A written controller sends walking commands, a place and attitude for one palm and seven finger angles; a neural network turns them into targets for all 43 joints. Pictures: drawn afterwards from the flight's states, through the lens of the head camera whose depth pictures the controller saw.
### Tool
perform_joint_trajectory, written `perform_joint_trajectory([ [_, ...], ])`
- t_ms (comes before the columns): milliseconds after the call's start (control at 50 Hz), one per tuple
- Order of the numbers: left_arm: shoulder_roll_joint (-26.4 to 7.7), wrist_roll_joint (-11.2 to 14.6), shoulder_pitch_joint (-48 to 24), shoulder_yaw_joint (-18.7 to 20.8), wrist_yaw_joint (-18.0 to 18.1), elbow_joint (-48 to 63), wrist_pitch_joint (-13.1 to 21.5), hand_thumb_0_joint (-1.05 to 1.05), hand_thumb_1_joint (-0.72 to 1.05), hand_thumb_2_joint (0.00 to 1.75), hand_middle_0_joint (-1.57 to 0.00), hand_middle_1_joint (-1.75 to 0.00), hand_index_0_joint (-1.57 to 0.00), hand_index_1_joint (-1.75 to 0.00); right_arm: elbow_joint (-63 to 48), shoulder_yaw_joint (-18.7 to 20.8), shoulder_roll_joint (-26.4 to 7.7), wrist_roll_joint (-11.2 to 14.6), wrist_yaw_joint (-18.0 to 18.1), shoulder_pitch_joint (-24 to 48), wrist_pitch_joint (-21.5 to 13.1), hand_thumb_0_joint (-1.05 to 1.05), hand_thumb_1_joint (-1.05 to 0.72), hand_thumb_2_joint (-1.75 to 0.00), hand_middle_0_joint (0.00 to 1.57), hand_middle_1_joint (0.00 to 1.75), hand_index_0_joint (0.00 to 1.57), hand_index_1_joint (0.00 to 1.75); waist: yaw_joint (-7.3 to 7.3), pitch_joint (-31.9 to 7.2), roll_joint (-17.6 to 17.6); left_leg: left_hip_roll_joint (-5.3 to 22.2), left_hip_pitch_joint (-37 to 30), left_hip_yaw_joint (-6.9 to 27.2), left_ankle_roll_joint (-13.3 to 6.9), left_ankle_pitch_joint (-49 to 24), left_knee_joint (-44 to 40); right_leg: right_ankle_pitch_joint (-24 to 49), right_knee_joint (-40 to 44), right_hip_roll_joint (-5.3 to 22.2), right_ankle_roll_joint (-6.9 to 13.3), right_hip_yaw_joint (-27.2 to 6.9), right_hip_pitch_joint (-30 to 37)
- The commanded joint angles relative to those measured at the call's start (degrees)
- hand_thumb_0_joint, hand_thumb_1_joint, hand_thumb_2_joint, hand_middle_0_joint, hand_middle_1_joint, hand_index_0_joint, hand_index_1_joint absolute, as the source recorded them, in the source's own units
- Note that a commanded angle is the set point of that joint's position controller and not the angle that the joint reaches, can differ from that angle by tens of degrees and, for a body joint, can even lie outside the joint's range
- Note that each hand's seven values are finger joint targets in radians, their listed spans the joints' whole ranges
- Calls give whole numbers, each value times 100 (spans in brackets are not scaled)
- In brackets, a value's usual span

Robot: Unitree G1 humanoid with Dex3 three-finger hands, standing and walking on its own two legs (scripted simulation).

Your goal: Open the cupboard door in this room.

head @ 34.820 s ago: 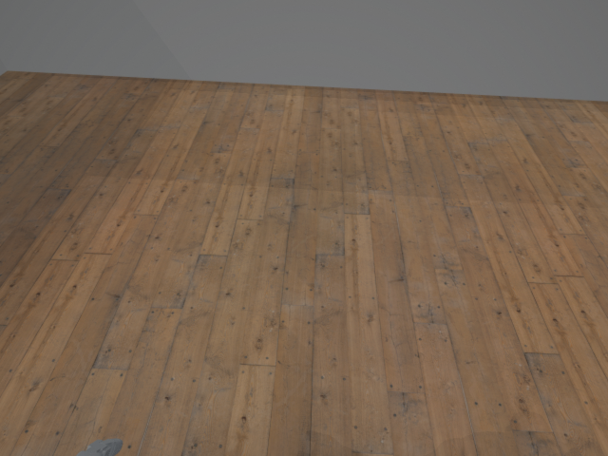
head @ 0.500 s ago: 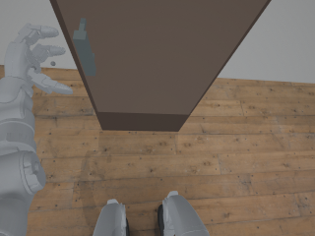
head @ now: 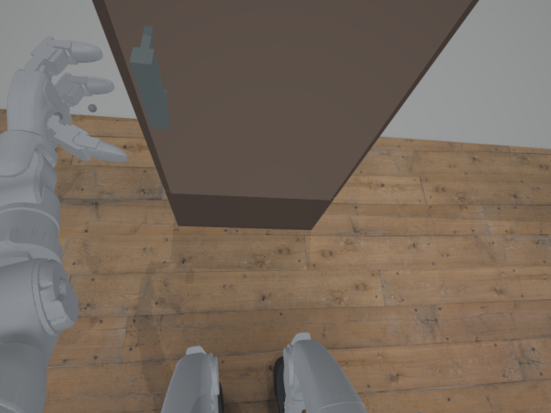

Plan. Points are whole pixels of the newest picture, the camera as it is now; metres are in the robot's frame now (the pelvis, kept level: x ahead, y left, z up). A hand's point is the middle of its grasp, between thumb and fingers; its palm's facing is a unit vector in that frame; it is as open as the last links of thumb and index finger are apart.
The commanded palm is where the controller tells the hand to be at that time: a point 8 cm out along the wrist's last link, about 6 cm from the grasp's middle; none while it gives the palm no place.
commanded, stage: slide the fingers in behind the handle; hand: left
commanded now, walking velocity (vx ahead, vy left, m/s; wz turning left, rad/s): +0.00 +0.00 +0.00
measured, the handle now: (154, 80) +0.56 +0.13 +0.06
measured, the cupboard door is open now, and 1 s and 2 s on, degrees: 0 0 0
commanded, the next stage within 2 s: close the thumb around the handle in 1.62 s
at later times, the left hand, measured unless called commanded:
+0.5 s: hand (115, 106) +0.52 +0.18 +0.06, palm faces -0.07 -1.00 -0.03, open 14.1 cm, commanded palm +0.50 +0.20 +0.06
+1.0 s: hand (157, 112) +0.51 +0.13 +0.06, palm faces -0.08 -1.00 -0.04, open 13.9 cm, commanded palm +0.49 +0.17 +0.06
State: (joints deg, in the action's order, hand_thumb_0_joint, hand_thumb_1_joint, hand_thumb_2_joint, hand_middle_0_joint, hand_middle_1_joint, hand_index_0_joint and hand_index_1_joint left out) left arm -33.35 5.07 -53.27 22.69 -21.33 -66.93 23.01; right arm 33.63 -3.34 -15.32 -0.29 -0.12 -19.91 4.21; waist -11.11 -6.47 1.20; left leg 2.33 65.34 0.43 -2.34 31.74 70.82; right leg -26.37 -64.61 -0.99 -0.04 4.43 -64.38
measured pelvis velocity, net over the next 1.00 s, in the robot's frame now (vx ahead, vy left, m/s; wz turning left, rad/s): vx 0.00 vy -0.01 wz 0.02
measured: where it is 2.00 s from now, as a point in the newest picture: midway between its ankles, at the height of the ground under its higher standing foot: outside the picture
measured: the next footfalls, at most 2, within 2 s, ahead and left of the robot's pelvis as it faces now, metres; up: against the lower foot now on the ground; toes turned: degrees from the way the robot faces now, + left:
none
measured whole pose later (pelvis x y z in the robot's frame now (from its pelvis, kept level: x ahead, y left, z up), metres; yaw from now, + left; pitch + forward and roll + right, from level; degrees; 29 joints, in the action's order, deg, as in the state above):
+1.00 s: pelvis +0.00 -0.01 +0.00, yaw +1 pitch +25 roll -3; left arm -22.6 3.5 -52.5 16.3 -10.5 -65.9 26.3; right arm 34.4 -1.9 -14.5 -1.3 -2.0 -19.9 4.1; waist -10.4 -7.1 2.0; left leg 1.7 63.5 0.0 -1.4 31.2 69.6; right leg -27.0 -65.5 -0.4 0.8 3.9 -63.6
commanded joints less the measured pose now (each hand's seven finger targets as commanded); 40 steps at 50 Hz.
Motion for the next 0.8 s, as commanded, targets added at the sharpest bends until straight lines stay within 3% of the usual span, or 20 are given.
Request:
perform_joint_trajectory([
  [0,-1393,164,-2535,159,-105,1339,378,0,-50,30,-30,-120,-30,-120,-191,415,-1143,-19,64,-1099,-60,0,-90,-90,20,30,20,30,-92,-3249,1174,-40,-2649,445,116,-2925,-758,1743,538,-185,166,-200,1146],
  [40,-1264,167,-2386,84,-112,1138,284,0,-50,30,-30,-120,-30,-120,-191,404,-1150,-16,52,-1100,-50,0,-90,-90,20,30,20,30,-100,-3005,971,-37,-2457,450,107,-2731,-798,1629,570,-188,165,-176,1121],
  [60,-1038,201,-2472,-63,-117,1191,276,0,-50,30,-30,-120,-30,-120,-209,408,-1131,-14,54,-1129,-60,0,-90,-90,20,30,20,30,-155,-3002,1021,-40,-2556,469,93,-2813,-788,1629,551,-196,174,-157,1008],
  [120,-1211,165,-2588,82,2,1122,204,0,-50,30,-30,-120,-30,-120,-155,423,-1167,-30,53,-1170,-64,0,-90,-90,20,30,20,30,-170,-2916,898,-34,-2393,465,91,-2542,-812,1484,595,-190,158,-161,1008],
  [180,-1104,151,-2545,53,97,1550,318,0,-50,30,-30,-120,-30,-120,-174,455,-1127,-58,16,-1195,-78,0,-90,-90,20,30,20,30,-53,-3379,1248,-20,-2883,491,161,-3087,-799,1691,536,-181,177,-140,989],
  [240,-1020,130,-2332,64,212,1465,324,0,-50,30,-30,-120,-30,-120,-187,465,-1104,-59,-22,-1182,-63,0,-90,-90,20,30,20,30,-39,-3225,966,-41,-2643,441,130,-2934,-833,1729,583,-185,159,-156,1206],
  [280,-1009,108,-2285,86,282,1512,351,0,-50,30,-30,-120,-30,-120,-210,457,-1089,-68,-45,-1202,-53,0,-90,-90,20,30,20,30,14,-3270,1011,-41,-2722,451,148,-3042,-862,1764,569,-195,167,-140,1236],
  [340,-852,76,-2305,-36,394,1310,318,0,-50,30,-30,-120,-30,-120,-217,446,-1071,-56,-58,-1159,-36,0,-90,-90,20,30,20,30,-65,-2845,781,-77,-2313,371,105,-2521,-913,1573,655,-189,150,-178,1286],
  [380,-830,7,-2425,-94,439,1462,422,0,-50,30,-30,-120,-30,-120,-217,457,-1063,-70,-61,-1186,-48,0,-90,-90,20,30,20,30,-67,-2976,973,-73,-2532,396,117,-2690,-918,1641,625,-187,168,-172,1224],
  [420,-692,20,-2315,-148,448,1486,464,0,-50,30,-30,-120,-30,-120,-207,479,-1051,-85,-74,-1175,-49,0,-90,-90,20,30,20,30,-65,-3132,882,-69,-2610,404,127,-2793,-900,1731,617,-187,168,-167,1295],
  [460,-335,100,-2373,-404,409,1480,500,0,-50,30,-30,-120,-30,-120,-187,482,-1018,-73,-82,-1171,-61,0,-90,-90,20,30,20,30,-142,-2968,924,-69,-2729,425,131,-2866,-905,1719,629,-193,184,-130,1152],
  [480,-397,94,-2422,-359,419,1555,530,0,-50,30,-30,-120,-30,-120,-149,496,-1042,-87,-83,-1168,-51,0,-90,-90,20,30,20,30,-98,-3109,977,-51,-2839,446,156,-2944,-910,1721,627,-181,177,-133,1137],
  [520,-125,152,-2392,-525,429,1651,545,0,-50,30,-30,-120,-30,-120,-144,519,-1015,-86,-98,-1132,-61,0,-90,-90,20,30,20,30,-121,-3138,933,-62,-2905,429,150,-2990,-896,1785,654,-184,168,-138,1142],
  [580,-8,119,-2383,-633,491,1630,597,0,-50,30,-30,-120,-30,-120,-83,531,-1011,-86,-102,-1123,-58,0,-90,-90,20,30,20,30,-110,-3075,990,-37,-3077,499,198,-3124,-919,1704,633,-182,185,-94,954],
  [600,116,131,-2490,-721,535,1672,608,0,-50,30,-30,-120,-30,-120,-70,536,-1000,-91,-106,-1125,-56,0,-90,-90,20,30,20,30,-165,-3046,907,-46,-3039,499,183,-3100,-913,1731,638,-176,173,-97,979],
  [640,115,134,-2465,-643,644,1540,580,0,-50,30,-30,-120,-30,-120,-51,542,-998,-88,-107,-1099,-63,0,-90,-90,20,30,20,30,-164,-2936,764,-70,-2859,471,166,-2827,-934,1635,664,-168,170,-96,1034],
  [680,-37,92,-2437,-489,761,1407,582,0,-50,30,-30,-120,-30,-120,-69,522,-997,-96,-98,-1092,-63,0,-90,-90,20,30,20,30,-91,-2911,848,-96,-2770,458,172,-2810,-938,1632,624,-155,181,-113,1050],
  [700,23,54,-2553,-556,823,1458,598,0,-50,30,-30,-120,-30,-120,-75,516,-982,-104,-104,-1082,-61,0,-90,-90,20,30,20,30,-126,-2897,855,-98,-2755,460,175,-2826,-937,1644,599,-148,179,-112,1050],
  [780,-171,-85,-2408,-360,1034,1525,723,0,-50,30,-30,-120,-30,-120,-187,507,-952,-142,-143,-1042,-57,0,-90,-90,20,30,20,30,-1,-3171,870,-135,-2661,381,162,-2887,-888,1822,536,-137,176,-183,1324],
])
